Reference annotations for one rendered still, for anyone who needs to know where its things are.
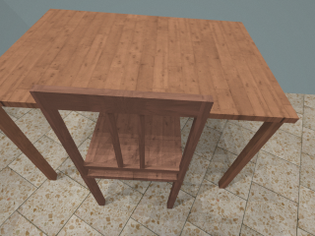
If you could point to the table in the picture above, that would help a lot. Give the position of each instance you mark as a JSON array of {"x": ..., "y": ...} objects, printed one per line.
[{"x": 99, "y": 50}]

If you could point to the chair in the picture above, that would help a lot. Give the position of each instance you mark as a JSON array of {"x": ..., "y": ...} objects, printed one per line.
[{"x": 137, "y": 135}]

